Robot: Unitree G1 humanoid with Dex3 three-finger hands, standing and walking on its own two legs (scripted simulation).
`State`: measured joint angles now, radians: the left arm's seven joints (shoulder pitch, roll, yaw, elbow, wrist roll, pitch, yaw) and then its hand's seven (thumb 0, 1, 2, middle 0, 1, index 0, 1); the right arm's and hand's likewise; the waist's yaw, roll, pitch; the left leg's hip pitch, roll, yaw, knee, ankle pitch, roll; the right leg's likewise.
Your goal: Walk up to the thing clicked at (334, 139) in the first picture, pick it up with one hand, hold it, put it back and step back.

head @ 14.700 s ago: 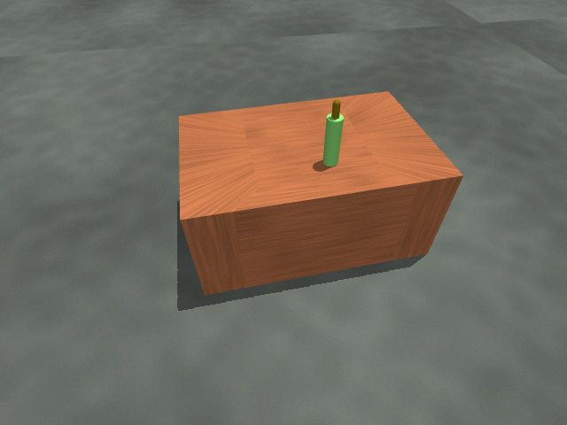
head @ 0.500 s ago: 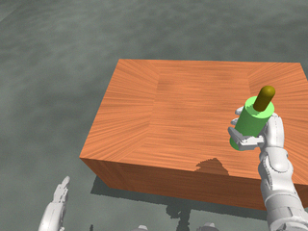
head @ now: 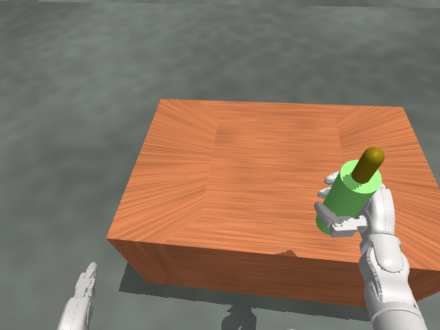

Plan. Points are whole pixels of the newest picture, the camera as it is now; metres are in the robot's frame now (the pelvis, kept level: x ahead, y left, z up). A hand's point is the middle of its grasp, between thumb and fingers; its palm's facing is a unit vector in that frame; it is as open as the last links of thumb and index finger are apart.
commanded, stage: lift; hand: right
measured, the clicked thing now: (348, 194) +0.36 -0.17 +0.07
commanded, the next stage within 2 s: hold in 0.24 s
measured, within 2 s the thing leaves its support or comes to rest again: neither
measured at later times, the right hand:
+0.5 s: hand (348, 205) +0.35 -0.17 +0.06, palm faces +0.10 +1.00 -0.01, open 7.7 cm
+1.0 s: hand (349, 205) +0.34 -0.17 +0.07, palm faces +0.09 +1.00 -0.01, open 7.7 cm
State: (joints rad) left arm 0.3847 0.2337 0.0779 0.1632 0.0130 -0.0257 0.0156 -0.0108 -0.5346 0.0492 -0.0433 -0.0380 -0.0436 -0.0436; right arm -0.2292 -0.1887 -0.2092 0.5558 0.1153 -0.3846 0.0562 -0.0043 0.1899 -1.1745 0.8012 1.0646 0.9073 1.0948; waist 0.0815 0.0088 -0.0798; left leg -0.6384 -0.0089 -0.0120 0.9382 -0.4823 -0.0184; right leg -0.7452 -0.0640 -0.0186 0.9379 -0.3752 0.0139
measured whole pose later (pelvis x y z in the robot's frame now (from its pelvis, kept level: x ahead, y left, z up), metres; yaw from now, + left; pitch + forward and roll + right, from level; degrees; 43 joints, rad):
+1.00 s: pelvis +0.01 +0.00 +0.02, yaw +0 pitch +6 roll +1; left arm 0.34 0.22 0.07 0.31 -0.01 -0.06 0.05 -0.01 -0.53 0.05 -0.05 -0.05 -0.05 -0.05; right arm -0.14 -0.18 -0.17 0.44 0.15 -0.31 0.05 0.00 0.19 -1.17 0.80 1.07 0.91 1.10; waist 0.05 0.01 -0.04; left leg -0.47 0.01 -0.02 0.81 -0.44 -0.02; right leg -0.57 -0.05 -0.03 0.80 -0.33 0.01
